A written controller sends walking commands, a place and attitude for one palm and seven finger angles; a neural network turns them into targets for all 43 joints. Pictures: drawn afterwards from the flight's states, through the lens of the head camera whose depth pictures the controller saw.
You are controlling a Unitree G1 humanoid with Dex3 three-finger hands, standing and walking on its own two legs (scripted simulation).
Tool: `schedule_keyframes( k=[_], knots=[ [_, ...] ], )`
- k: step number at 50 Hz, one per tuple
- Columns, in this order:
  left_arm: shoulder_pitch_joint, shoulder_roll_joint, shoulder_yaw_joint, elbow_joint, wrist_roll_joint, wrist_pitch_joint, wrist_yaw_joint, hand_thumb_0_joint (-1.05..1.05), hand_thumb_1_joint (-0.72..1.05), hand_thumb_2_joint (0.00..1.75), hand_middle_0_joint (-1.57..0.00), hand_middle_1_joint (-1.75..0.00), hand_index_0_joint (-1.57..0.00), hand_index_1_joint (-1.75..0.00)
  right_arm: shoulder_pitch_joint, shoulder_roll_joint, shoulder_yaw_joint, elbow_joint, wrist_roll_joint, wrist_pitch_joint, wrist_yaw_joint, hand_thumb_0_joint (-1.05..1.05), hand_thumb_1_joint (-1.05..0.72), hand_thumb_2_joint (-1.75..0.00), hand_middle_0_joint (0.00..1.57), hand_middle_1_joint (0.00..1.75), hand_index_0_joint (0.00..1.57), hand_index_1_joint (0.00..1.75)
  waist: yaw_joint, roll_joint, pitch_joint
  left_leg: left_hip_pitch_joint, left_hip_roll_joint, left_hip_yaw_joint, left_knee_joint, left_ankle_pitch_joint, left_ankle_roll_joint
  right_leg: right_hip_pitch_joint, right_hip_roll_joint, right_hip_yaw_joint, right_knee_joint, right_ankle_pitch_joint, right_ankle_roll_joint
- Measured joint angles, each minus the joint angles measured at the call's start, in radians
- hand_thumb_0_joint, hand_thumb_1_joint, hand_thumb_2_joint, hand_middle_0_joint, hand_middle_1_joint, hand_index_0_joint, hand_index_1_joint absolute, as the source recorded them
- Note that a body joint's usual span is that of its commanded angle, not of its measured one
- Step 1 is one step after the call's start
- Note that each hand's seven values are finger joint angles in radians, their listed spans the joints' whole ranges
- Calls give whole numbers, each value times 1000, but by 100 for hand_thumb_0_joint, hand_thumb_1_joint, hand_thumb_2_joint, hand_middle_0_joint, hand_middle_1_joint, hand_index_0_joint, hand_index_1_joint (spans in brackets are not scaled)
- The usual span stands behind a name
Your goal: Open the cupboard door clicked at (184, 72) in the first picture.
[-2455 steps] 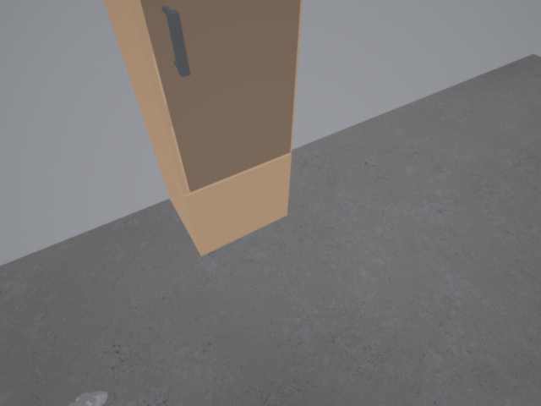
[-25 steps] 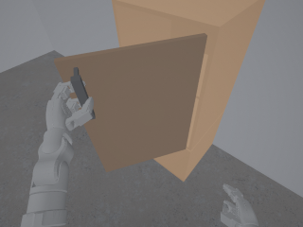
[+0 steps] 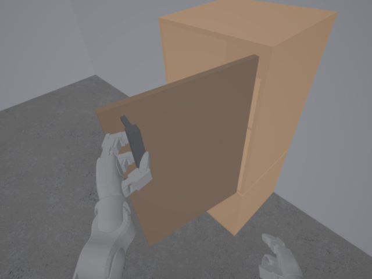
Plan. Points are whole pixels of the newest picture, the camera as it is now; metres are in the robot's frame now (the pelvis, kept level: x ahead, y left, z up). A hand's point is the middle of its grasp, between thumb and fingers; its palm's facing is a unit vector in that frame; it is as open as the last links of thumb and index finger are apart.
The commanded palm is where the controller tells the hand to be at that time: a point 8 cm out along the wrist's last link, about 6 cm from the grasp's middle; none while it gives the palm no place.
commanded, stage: open thumb and fingers to let go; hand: left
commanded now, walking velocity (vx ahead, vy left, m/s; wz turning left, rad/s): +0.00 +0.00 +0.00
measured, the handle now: (135, 148) +0.33 +0.15 +0.15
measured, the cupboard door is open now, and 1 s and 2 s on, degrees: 79 77 78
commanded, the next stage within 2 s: slide the hand sideways off the handle in 0.88 s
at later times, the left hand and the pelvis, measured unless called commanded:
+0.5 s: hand (145, 162) +0.28 +0.11 +0.16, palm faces +0.34 -0.94 +0.01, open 11.2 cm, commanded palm +0.23 +0.15 +0.15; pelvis -0.02 +0.01 +0.00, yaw +0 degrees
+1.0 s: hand (147, 163) +0.28 +0.11 +0.16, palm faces +0.28 -0.96 +0.01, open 15.3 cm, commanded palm +0.23 +0.16 +0.15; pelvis +0.00 +0.02 +0.00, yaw +0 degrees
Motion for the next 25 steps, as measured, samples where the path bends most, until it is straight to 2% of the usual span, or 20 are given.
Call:
schedule_keyframes(
  k=[9,14,19,25],
  knots=[
    [-78,12,6,80,-11,-6,25,0,56,79,-29,-127,-27,-128,-12,-7,-6,35,2,-11,-19,2,-90,-90,20,30,20,30,5,-3,12,-8,2,-6,0,18,-2,6,2,-7,-26,29,-4],
    [-116,11,19,122,-4,-8,38,0,47,76,-33,-128,-31,-128,-20,-3,-6,32,5,-19,-22,2,-90,-90,20,30,20,30,4,-7,15,-7,-2,-6,-6,29,0,9,-2,-6,-35,41,-1],
    [-157,-2,14,160,5,-7,45,1,27,65,-34,-127,-33,-127,-24,2,-2,28,6,-25,-22,2,-90,-90,20,30,20,30,4,-11,17,-7,-11,-5,-10,35,6,7,-11,-5,-33,44,4],
    [-182,-21,-6,182,14,-3,55,0,-7,49,-33,-125,-32,-124,-19,14,2,24,3,-17,-15,1,-90,-90,20,30,20,30,2,-18,15,-5,-20,1,-19,37,13,3,-19,2,-31,43,11]
  ],
)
